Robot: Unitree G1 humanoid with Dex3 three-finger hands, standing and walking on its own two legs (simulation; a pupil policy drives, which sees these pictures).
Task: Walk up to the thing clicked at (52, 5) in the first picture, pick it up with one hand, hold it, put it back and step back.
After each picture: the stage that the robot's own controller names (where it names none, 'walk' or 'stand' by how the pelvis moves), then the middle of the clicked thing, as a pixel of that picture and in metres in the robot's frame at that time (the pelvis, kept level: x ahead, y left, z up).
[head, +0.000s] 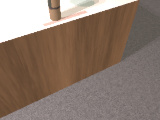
stand; out of the picture +0.90 +0.17 +0.05
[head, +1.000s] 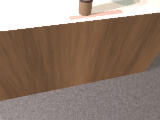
rise first; out of the picture +0.80 +0.05 +0.08
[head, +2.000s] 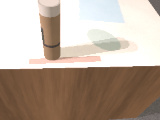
sink last; (51, 32) +0.52 +0.14 +0.08
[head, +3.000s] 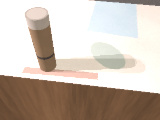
stand; (43, 43) +0.47 +0.17 +0.08
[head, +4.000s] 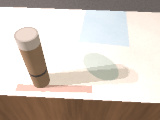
stand; (35, 61) +0.42 +0.18 +0.05
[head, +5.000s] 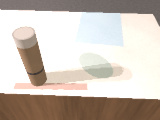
stand; (32, 59) +0.44 +0.20 +0.05
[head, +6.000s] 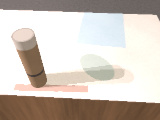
stand; (32, 61) +0.43 +0.20 +0.05
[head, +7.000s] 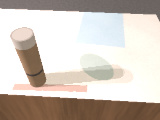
stand; (31, 61) +0.43 +0.20 +0.05
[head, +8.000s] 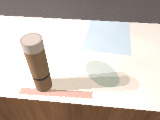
rise first; (38, 65) +0.42 +0.19 +0.05
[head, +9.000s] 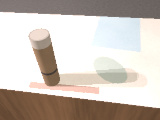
go down; (46, 60) +0.44 +0.18 +0.05
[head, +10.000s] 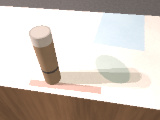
go down; (47, 58) +0.44 +0.18 +0.06
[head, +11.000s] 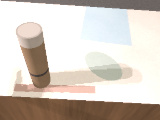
go down; (36, 60) +0.42 +0.16 +0.07
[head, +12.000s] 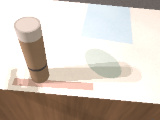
close in; (35, 54) +0.43 +0.16 +0.08
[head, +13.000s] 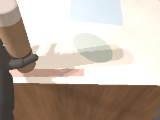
close; (16, 41) +0.45 +0.18 +0.11
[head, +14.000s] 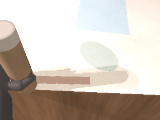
lift; (16, 63) +0.37 +0.20 +0.10
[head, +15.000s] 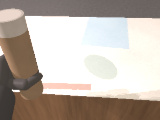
lift; (22, 60) +0.32 +0.17 +0.20
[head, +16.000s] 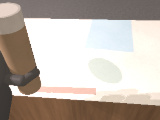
hold; (19, 56) +0.32 +0.18 +0.22
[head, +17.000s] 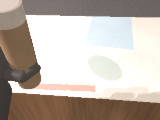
hold; (19, 50) +0.32 +0.17 +0.23
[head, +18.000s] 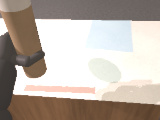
crouch; (25, 38) +0.36 +0.16 +0.24
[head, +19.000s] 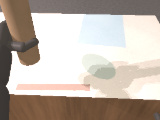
lower; (21, 26) +0.44 +0.17 +0.22
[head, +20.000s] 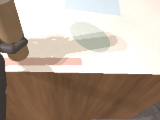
lower; (8, 25) +0.48 +0.19 +0.12
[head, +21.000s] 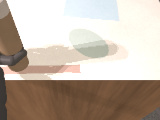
lower; (6, 38) +0.45 +0.20 +0.12
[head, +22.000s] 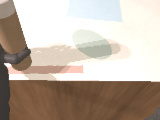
lower; (11, 37) +0.46 +0.19 +0.12
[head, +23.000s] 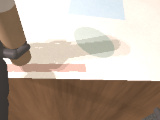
lower; (10, 31) +0.47 +0.19 +0.12
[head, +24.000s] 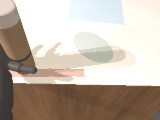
withdraw; (15, 43) +0.43 +0.18 +0.11
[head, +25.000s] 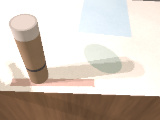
sink last; (32, 54) +0.42 +0.16 +0.09
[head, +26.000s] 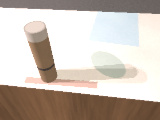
stand; (43, 55) +0.44 +0.18 +0.08
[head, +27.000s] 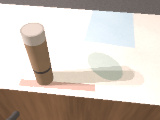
stand; (39, 58) +0.43 +0.17 +0.07
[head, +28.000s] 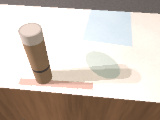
stand; (38, 57) +0.44 +0.18 +0.06
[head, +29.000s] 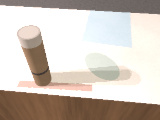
stand; (37, 59) +0.43 +0.18 +0.06
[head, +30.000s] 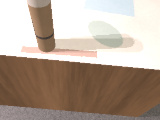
walk; (42, 22) +0.53 +0.14 +0.08
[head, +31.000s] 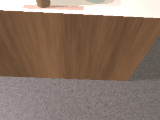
walk; out of the picture +0.80 +0.23 +0.08
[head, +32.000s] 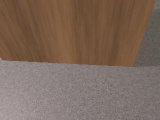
stand; out of the picture +1.13 +0.22 +0.07
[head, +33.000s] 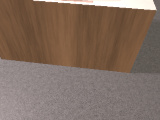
stand; out of the picture +1.15 +0.15 +0.05
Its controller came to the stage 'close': yes
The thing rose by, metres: 0.20
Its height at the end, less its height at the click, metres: +0.00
